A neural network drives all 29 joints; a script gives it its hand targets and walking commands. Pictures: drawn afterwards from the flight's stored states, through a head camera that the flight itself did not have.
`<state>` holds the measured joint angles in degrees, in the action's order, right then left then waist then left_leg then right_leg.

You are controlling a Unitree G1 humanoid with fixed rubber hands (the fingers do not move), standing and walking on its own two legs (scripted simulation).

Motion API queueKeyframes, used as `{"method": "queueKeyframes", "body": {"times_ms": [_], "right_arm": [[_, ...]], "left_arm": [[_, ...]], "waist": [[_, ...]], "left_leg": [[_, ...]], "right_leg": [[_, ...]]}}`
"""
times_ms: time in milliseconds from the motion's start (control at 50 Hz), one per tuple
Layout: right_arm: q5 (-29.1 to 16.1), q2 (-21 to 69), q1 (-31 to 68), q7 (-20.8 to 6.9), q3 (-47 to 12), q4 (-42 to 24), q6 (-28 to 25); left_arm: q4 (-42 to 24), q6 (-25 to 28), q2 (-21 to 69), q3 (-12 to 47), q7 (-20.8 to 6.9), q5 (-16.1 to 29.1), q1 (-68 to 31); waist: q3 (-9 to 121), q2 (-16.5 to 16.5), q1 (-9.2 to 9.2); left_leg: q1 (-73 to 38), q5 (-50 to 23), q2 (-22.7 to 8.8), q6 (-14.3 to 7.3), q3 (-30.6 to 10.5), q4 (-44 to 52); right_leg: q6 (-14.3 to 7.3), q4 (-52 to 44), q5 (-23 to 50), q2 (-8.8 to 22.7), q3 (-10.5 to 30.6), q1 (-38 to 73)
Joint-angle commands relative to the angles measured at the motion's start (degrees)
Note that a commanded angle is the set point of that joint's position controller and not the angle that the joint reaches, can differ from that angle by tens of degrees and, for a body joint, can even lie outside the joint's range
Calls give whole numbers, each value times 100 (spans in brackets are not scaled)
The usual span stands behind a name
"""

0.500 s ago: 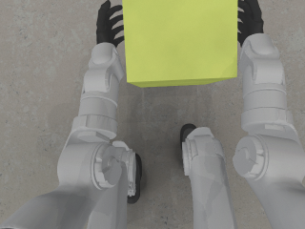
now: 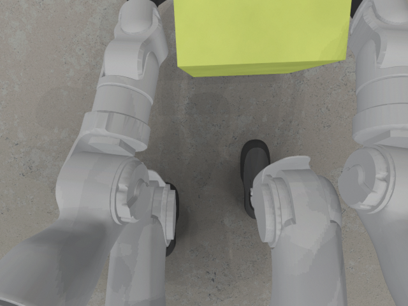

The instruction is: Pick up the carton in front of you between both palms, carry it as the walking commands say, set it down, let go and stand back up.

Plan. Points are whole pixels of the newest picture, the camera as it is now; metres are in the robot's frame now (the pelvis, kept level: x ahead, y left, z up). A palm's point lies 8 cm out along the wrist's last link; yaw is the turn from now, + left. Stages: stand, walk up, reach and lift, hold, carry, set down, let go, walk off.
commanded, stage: set down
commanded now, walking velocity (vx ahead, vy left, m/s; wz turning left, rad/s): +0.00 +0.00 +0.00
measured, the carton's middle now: (247, 7) +0.54 -0.15 -0.24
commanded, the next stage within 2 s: none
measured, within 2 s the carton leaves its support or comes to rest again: rests again in 0.32 s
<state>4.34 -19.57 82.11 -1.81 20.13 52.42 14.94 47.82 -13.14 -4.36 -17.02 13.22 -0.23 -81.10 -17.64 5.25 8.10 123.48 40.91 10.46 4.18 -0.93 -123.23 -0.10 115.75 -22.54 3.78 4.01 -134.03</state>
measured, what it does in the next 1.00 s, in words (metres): stands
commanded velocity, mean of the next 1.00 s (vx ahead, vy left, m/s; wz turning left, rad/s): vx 0.00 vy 0.00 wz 0.00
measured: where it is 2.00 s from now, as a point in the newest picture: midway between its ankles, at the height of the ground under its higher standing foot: (209, 212)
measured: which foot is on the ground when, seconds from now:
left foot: down 0.00-1.00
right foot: down 0.00-1.00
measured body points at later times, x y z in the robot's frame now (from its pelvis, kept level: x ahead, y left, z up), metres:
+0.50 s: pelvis -0.01 +0.01 -0.01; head +0.36 -0.06 +0.22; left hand +0.56 +0.00 -0.20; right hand +0.51 -0.30 -0.20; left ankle +0.08 +0.12 -0.36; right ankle +0.15 -0.14 -0.36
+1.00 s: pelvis -0.02 +0.01 -0.02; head +0.36 -0.06 +0.20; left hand +0.56 +0.01 -0.20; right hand +0.49 -0.31 -0.22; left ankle +0.08 +0.12 -0.36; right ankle +0.15 -0.14 -0.36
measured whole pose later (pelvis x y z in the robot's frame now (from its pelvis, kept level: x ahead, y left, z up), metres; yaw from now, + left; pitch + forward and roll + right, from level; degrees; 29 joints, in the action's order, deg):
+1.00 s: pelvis -0.02 +0.01 -0.02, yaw -1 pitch +32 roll +2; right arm 4.1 -26.4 89.0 -5.4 24.2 70.3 5.1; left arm 59.9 -8.9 -9.8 -9.5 7.7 0.7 -90.1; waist -29.8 4.2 7.2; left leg 120.8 39.8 11.7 4.5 -1.3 -127.8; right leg 0.5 119.0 -21.5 4.7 3.8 -130.0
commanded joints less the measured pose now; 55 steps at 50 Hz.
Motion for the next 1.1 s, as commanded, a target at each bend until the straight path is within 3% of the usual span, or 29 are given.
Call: {"method": "queueKeyframes", "body": {"times_ms": [0,180,380,560,800,880,940,960,1020,1080], "right_arm": [[-516,4596,2738,-1490,-1807,-198,-86],[-460,4183,3052,-1547,-1599,1,-232],[-526,3930,2965,-1533,-1369,426,-392],[-219,3469,2620,-1563,-1059,923,-370],[34,2671,2288,-1460,-624,1373,-406],[80,1616,2093,-1203,-275,1509,-610],[17,-1112,1440,-470,399,1717,-1007],[-85,-1658,1553,-218,462,1680,-1154],[-521,-2248,2174,92,208,1423,-1428],[-907,-2343,2358,66,-94,1264,-1541]], "left_arm": [[-450,137,4996,2346,-1586,476,-3529],[-153,203,4623,2067,-1576,410,-3680],[-139,343,4332,2167,-1558,498,-3816],[428,295,3810,1689,-1621,163,-3381],[856,309,2945,1341,-1544,-61,-3070],[777,398,1956,1226,-1303,-42,-2947],[679,541,-695,891,-642,95,-2398],[699,553,-1139,958,-460,212,-2403],[825,583,-1394,1189,-321,697,-2556],[741,620,-1273,1482,-349,1024,-2589]], "waist": [[6811,191,658],[6187,289,692],[5834,538,753],[4681,538,598],[3996,491,481],[4107,389,526],[4444,186,594],[4660,93,622],[5083,13,637],[5468,53,590]], "left_leg": [[-977,-1403,277,-175,633,1310],[-1054,-1202,232,-208,527,1283],[-1098,-1265,161,-168,474,1165],[-731,-837,120,-203,379,1201],[-673,-586,63,-179,344,1115],[-997,-608,-27,-92,393,1055],[-1443,-773,-163,36,410,1035],[-1585,-833,-202,70,373,1023],[-1713,-1146,-307,95,289,935],[-1669,-1371,-383,89,274,891]], "right_leg": [[-55,-301,2109,-592,-597,5476],[-110,-270,1581,-500,-589,4792],[-186,-170,1610,-461,-472,4648],[-245,-211,903,-430,-368,3979],[-233,-156,476,-418,-259,3772],[-119,-120,501,-310,-333,4008],[-18,-105,730,-184,-443,4376],[5,-122,839,-166,-454,4491],[6,-6,1405,-97,-379,4853],[-52,63,1876,-45,-298,5169]]}}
